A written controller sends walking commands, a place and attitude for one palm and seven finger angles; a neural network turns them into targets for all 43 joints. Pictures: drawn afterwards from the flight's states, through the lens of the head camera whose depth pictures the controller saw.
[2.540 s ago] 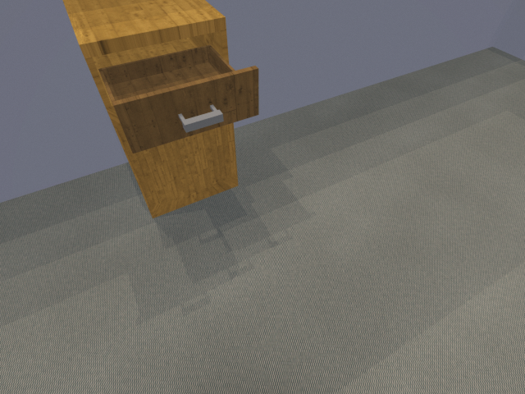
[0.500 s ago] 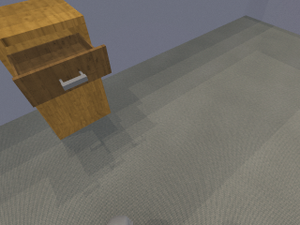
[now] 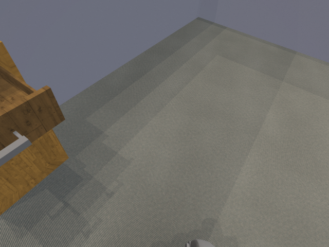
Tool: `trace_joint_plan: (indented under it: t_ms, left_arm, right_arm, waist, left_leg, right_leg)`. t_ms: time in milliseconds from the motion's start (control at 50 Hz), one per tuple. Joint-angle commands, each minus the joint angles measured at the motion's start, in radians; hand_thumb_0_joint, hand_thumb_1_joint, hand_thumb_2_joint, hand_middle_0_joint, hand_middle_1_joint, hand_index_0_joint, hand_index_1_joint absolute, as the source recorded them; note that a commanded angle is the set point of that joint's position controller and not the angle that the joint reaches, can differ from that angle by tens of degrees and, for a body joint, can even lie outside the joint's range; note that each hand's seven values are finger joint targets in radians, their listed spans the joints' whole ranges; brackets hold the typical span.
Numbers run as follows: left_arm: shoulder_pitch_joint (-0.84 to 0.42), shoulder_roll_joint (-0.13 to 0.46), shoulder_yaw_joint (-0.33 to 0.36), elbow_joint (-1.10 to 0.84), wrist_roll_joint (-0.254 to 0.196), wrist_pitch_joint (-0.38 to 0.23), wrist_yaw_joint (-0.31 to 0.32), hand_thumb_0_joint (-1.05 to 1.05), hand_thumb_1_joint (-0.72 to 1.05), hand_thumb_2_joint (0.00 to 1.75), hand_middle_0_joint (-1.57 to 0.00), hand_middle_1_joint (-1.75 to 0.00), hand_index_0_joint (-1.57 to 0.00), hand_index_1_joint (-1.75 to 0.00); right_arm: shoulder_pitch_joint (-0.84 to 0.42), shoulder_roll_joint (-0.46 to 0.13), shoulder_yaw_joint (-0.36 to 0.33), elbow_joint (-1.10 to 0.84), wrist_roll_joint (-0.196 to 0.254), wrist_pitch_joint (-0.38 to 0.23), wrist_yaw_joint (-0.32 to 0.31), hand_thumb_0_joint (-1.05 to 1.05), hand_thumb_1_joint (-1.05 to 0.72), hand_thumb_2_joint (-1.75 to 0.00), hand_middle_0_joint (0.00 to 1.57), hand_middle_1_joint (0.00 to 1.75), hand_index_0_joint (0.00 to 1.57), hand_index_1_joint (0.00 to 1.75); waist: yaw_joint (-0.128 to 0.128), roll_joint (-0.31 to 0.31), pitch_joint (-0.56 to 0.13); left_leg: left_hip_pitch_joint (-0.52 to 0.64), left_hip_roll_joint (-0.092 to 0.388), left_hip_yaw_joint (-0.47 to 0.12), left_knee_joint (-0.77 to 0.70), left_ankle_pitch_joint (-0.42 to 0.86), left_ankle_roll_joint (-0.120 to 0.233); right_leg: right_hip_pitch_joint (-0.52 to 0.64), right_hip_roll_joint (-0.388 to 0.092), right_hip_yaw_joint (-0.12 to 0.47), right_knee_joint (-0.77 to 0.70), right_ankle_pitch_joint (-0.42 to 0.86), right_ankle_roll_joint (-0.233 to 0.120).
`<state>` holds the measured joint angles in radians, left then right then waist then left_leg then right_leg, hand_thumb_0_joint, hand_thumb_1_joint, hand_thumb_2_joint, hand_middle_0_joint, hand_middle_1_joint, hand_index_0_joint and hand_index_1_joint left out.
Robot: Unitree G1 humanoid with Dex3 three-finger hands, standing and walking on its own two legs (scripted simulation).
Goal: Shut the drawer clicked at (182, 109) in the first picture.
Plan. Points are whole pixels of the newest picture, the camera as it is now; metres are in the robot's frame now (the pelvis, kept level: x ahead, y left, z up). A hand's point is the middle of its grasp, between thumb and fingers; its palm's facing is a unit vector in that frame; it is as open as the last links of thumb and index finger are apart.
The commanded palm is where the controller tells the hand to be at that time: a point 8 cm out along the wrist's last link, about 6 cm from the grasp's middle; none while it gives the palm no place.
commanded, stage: walk to a spot facing it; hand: left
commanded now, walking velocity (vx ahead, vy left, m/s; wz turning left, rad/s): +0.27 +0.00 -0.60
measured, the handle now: (5, 148) +0.34 +0.51 -0.06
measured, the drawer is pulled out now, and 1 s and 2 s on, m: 0.28 0.28 0.28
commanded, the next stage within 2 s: turn to face it in 1.94 s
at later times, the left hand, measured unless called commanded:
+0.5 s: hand (139, 178) +0.35 +0.11 -0.17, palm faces -0.32 -0.92 -0.21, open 7.4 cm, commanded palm none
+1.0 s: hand (119, 171) +0.36 +0.19 -0.17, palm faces -0.48 -0.86 -0.19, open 7.4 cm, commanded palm none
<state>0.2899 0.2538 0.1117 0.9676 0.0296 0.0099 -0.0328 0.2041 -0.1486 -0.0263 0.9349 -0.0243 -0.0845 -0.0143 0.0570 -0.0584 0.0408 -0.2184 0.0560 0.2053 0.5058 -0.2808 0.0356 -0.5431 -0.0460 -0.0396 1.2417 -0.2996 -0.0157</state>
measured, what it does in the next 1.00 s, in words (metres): walks ahead, turning right: right foot, then left foot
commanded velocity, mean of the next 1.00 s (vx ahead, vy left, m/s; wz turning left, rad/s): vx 0.02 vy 0.00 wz -0.60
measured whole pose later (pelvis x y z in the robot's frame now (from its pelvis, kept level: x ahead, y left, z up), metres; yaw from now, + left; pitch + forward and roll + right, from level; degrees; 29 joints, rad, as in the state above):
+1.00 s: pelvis +0.21 +0.03 +0.01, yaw -35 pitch +0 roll -2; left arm 0.26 0.25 0.11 0.93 0.02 0.09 -0.03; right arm 0.21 -0.16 -0.04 0.90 -0.02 -0.01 -0.02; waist 0.02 -0.03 0.06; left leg -0.20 0.13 0.27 0.47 -0.26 0.03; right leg -0.45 -0.06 -0.04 1.02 -0.41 0.07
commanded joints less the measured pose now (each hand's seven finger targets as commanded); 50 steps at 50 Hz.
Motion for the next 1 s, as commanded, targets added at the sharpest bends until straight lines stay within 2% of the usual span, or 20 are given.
trace_joint_plan:
  t_ms: [0,140,220,240,260,280,300,320,340,440,520,580,620,640,660,680,720,780,860,980]
  left_arm:
    - [-0.037,-0.033,-0.021,-0.087,0.007,0.004,-0.026,0.00,0.90,0.90,-0.20,-0.30,-0.20,-0.30]
    - [-0.272,-0.041,-0.037,-0.149,0.001,0.006,-0.028,0.00,0.90,0.90,-0.20,-0.30,-0.20,-0.30]
    - [-0.225,-0.002,-0.033,-0.142,0.002,-0.003,-0.020,0.00,0.90,0.90,-0.20,-0.30,-0.20,-0.30]
    - [-0.143,0.025,-0.028,-0.123,0.005,-0.011,-0.015,0.00,0.90,0.90,-0.20,-0.30,-0.20,-0.30]
    - [-0.010,0.081,-0.013,-0.087,0.008,-0.026,-0.007,0.00,0.90,0.90,-0.20,-0.30,-0.20,-0.30]
    - [0.096,0.207,0.011,-0.068,0.001,-0.036,0.007,0.00,0.90,0.90,-0.20,-0.30,-0.20,-0.30]
    - [0.140,0.268,0.023,-0.056,-0.032,-0.033,0.021,0.00,0.90,0.90,-0.20,-0.30,-0.20,-0.30]
    - [0.094,0.250,0.016,-0.076,-0.036,-0.027,0.032,0.00,0.90,0.90,-0.20,-0.30,-0.20,-0.30]
    - [0.005,0.219,0.011,-0.102,-0.032,-0.020,0.041,0.00,0.90,0.90,-0.20,-0.30,-0.20,-0.30]
    - [-0.201,0.152,-0.008,-0.154,-0.006,-0.010,0.053,0.00,0.90,0.90,-0.20,-0.30,-0.20,-0.30]
    - [-0.190,0.149,-0.004,-0.166,-0.004,0.009,0.039,0.00,0.90,0.90,-0.20,-0.30,-0.20,-0.30]
    - [-0.158,0.152,0.005,-0.174,-0.003,0.017,0.034,0.00,0.90,0.90,-0.20,-0.30,-0.20,-0.30]
    - [-0.161,0.139,0.006,-0.184,-0.011,0.026,0.033,0.00,0.90,0.90,-0.20,-0.30,-0.20,-0.30]
    - [-0.160,0.106,-0.001,-0.192,-0.014,0.030,0.033,0.00,0.90,0.90,-0.20,-0.30,-0.20,-0.30]
    - [-0.142,0.043,-0.011,-0.215,-0.023,0.034,0.025,0.00,0.90,0.90,-0.20,-0.30,-0.20,-0.30]
    - [-0.121,0.045,-0.005,-0.226,-0.014,0.034,0.017,0.00,0.90,0.90,-0.20,-0.30,-0.20,-0.30]
    - [-0.099,0.091,0.023,-0.177,0.002,0.037,0.004,0.00,0.90,0.90,-0.20,-0.30,-0.20,-0.30]
    - [-0.039,0.049,0.016,-0.146,-0.004,0.043,-0.002,0.00,0.90,0.90,-0.20,-0.30,-0.20,-0.30]
    - [-0.085,0.024,0.003,-0.145,-0.007,0.045,-0.001,0.00,0.90,0.90,-0.20,-0.30,-0.20,-0.30]
    - [-0.136,0.013,-0.006,-0.149,-0.009,0.050,-0.001,0.00,0.90,0.90,-0.20,-0.30,-0.20,-0.30]
  right_arm:
    - [0.126,-0.150,-0.040,-0.007,0.007,-0.026,-0.010,0.00,-0.90,-0.90,0.20,0.30,0.20,0.30]
    - [0.232,-0.165,-0.038,0.042,-0.002,-0.001,-0.012,0.00,-0.90,-0.90,0.20,0.30,0.20,0.30]
    - [0.221,-0.215,-0.050,0.036,0.000,0.017,-0.015,0.00,-0.90,-0.90,0.20,0.30,0.20,0.30]
    - [0.217,-0.227,-0.053,0.029,0.003,0.021,-0.012,0.00,-0.90,-0.90,0.20,0.30,0.20,0.30]
    - [0.214,-0.225,-0.048,0.014,0.011,0.025,-0.005,0.00,-0.90,-0.90,0.20,0.30,0.20,0.30]
    - [0.250,-0.162,-0.037,-0.012,0.030,0.030,0.001,0.00,-0.90,-0.90,0.20,0.30,0.20,0.30]
    - [0.201,-0.159,-0.035,-0.037,0.030,0.031,-0.015,0.00,-0.90,-0.90,0.20,0.30,0.20,0.30]
    - [0.146,-0.163,-0.037,-0.059,0.025,0.034,-0.020,0.00,-0.90,-0.90,0.20,0.30,0.20,0.30]
    - [0.130,-0.169,-0.039,-0.063,0.020,0.045,-0.019,0.00,-0.90,-0.90,0.20,0.30,0.20,0.30]
    - [0.189,-0.131,-0.031,-0.025,0.002,0.110,-0.020,0.00,-0.90,-0.90,0.20,0.30,0.20,0.30]
    - [0.119,-0.128,-0.033,-0.065,0.003,0.109,-0.011,0.00,-0.90,-0.90,0.20,0.30,0.20,0.30]
    - [0.072,-0.126,-0.035,-0.099,0.012,0.093,-0.014,0.00,-0.90,-0.90,0.20,0.30,0.20,0.30]
    - [0.103,-0.129,-0.039,-0.096,0.016,0.083,-0.020,0.00,-0.90,-0.90,0.20,0.30,0.20,0.30]
    - [0.127,-0.150,-0.045,-0.093,0.017,0.076,-0.026,0.00,-0.90,-0.90,0.20,0.30,0.20,0.30]
    - [0.136,-0.240,-0.060,-0.105,0.004,0.066,-0.029,0.00,-0.90,-0.90,0.20,0.30,0.20,0.30]
    - [0.091,-0.301,-0.071,-0.133,-0.002,0.072,-0.023,0.00,-0.90,-0.90,0.20,0.30,0.20,0.30]
    - [-0.024,-0.225,-0.053,-0.152,-0.003,0.063,-0.029,0.00,-0.90,-0.90,0.20,0.30,0.20,0.30]
    - [-0.054,-0.186,-0.046,-0.150,0.001,0.054,-0.029,0.00,-0.90,-0.90,0.20,0.30,0.20,0.30]
    - [0.063,-0.193,-0.058,-0.097,0.003,0.056,-0.027,0.00,-0.90,-0.90,0.20,0.30,0.20,0.30]
    - [0.085,-0.220,-0.077,-0.057,0.001,0.068,-0.017,0.00,-0.90,-0.90,0.20,0.30,0.20,0.30]
  waist:
    - [-0.038,0.141,0.015]
    - [-0.104,0.164,0.073]
    - [-0.065,0.192,-0.004]
    - [-0.022,0.174,-0.056]
    - [0.046,0.126,-0.148]
    - [0.069,-0.090,-0.305]
    - [0.074,-0.081,-0.383]
    - [0.063,0.018,-0.311]
    - [0.022,-0.041,-0.266]
    - [-0.114,0.002,-0.121]
    - [-0.090,-0.076,-0.079]
    - [-0.068,-0.107,-0.086]
    - [-0.092,-0.103,-0.095]
    - [-0.110,-0.010,-0.096]
    - [-0.115,0.261,-0.085]
    - [-0.096,0.401,-0.051]
    - [-0.052,0.229,0.007]
    - [-0.034,0.190,-0.048]
    - [-0.081,0.187,-0.064]
    - [-0.104,0.243,-0.050]
  left_leg:
    - [0.095,0.281,-0.133,-0.298,0.285,0.102]
    - [0.164,0.269,0.019,-0.225,0.569,0.075]
    - [0.224,0.283,0.080,-0.005,0.842,0.052]
    - [0.181,0.268,0.095,0.148,0.870,0.030]
    - [0.028,0.249,0.101,0.383,0.729,-0.018]
    - [-0.301,0.106,0.099,0.726,-0.100,-0.085]
    - [-0.411,0.041,-0.046,0.954,-0.386,-0.103]
    - [-0.425,0.072,-0.155,0.955,-0.308,-0.101]
    - [-0.421,0.106,-0.181,0.931,-0.246,-0.107]
    - [-0.205,0.091,-0.157,0.645,-0.142,-0.125]
    - [-0.180,0.041,-0.135,0.464,-0.105,-0.115]
    - [-0.110,-0.003,-0.131,0.292,-0.124,-0.101]
    - [0.015,-0.022,-0.125,0.092,-0.035,-0.093]
    - [0.117,0.021,-0.164,-0.053,-0.020,-0.082]
    - [0.174,0.256,-0.438,-0.226,-0.100,-0.004]
    - [0.072,0.451,-0.585,-0.316,-0.127,0.089]
    - [-0.061,0.363,-0.449,-0.300,-0.067,0.084]
    - [0.042,0.272,-0.212,-0.228,0.198,0.059]
    - [0.184,0.282,-0.140,-0.180,0.438,0.075]
    - [0.167,0.334,-0.072,-0.170,0.406,0.089]
  right_leg:
    - [-0.154,-0.081,0.023,-0.109,0.108,0.033]
    - [-0.078,-0.027,-0.088,-0.459,0.150,0.020]
    - [0.094,0.039,-0.127,-0.569,0.084,-0.028]
    - [0.237,0.068,-0.142,-0.627,0.103,-0.040]
    - [0.516,0.040,-0.110,-0.710,0.244,-0.063]
    - [0.840,-0.278,0.310,-0.693,0.662,-0.193]
    - [0.870,-0.427,0.487,-0.732,1.019,-0.310]
    - [0.762,-0.370,0.398,-0.742,1.013,-0.294]
    - [0.664,-0.339,0.384,-0.771,0.839,-0.274]
    - [0.182,-0.190,0.221,-0.878,0.443,-0.176]
    - [0.119,-0.132,0.277,-0.919,0.104,-0.159]
    - [0.134,-0.128,0.350,-0.883,0.124,-0.156]
    - [0.100,-0.096,0.358,-0.831,0.126,-0.112]
    - [0.033,-0.047,0.321,-0.758,0.072,-0.067]
    - [-0.114,0.086,0.197,-0.539,-0.111,-0.004]
    - [-0.137,0.106,0.061,-0.266,-0.275,0.040]
    - [-0.088,0.045,0.103,-0.047,-0.152,0.054]
    - [-0.077,0.017,0.063,-0.003,-0.059,0.078]
    - [-0.072,0.001,0.016,-0.125,-0.089,0.094]
    - [0.026,-0.025,-0.033,-0.331,-0.139,0.083]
